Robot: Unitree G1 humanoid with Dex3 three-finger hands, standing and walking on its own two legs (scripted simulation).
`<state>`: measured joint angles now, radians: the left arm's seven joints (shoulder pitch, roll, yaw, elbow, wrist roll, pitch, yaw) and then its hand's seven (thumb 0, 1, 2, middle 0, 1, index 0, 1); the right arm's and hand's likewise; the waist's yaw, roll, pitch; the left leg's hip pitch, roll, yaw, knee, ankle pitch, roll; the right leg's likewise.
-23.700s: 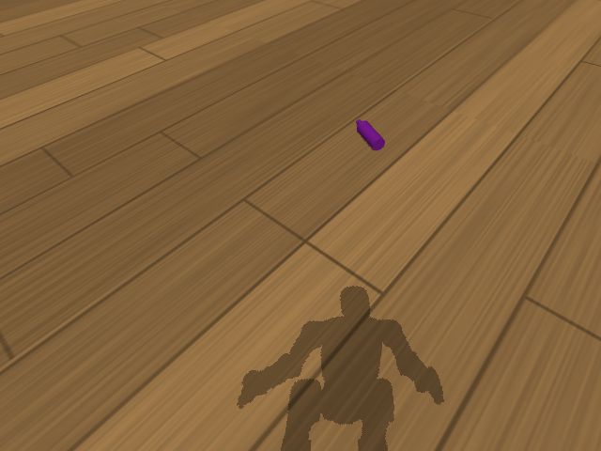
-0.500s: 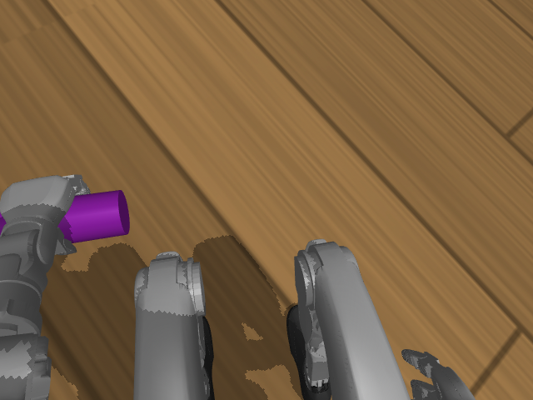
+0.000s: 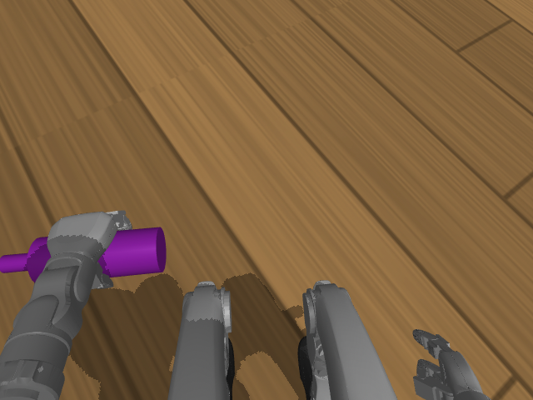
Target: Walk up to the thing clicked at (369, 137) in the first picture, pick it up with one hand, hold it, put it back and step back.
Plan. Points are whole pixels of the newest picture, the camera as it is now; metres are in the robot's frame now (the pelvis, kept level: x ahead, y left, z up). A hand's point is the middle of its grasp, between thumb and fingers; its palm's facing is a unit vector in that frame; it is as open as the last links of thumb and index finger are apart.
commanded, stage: lift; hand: left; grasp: from above
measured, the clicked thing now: (85, 256) +0.35 +0.32 -0.13
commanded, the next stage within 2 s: hold in 1.00 s
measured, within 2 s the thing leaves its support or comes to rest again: neither
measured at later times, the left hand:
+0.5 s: hand (57, 225) +0.33 +0.26 +0.08, palm faces -0.46 -0.10 -0.88, open 10.3 cm
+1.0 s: hand (50, 157) +0.37 +0.23 +0.16, palm faces -0.45 -0.11 -0.88, open 10.3 cm
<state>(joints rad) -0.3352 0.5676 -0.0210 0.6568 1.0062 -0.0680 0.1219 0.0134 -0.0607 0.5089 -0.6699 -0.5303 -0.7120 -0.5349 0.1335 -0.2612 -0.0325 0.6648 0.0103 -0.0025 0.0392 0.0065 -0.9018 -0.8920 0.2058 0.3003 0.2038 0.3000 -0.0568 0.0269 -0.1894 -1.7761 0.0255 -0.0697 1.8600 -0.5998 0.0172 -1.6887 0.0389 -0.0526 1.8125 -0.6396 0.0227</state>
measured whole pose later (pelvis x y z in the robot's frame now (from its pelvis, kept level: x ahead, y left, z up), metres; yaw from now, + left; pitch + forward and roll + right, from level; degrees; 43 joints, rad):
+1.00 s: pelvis +0.08 +0.00 +0.24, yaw +2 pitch +9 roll -1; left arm -0.26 0.38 -0.19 0.76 0.99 0.04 0.11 0.01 -0.07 0.49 -0.73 -0.42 -0.77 -0.44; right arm 0.25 -0.25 -0.03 0.73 0.04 -0.04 -0.03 0.01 -0.90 -0.89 0.21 0.30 0.20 0.30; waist -0.04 0.04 -0.08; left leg -0.61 0.02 0.02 0.81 -0.37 0.01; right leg -0.57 0.02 0.03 0.79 -0.38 0.01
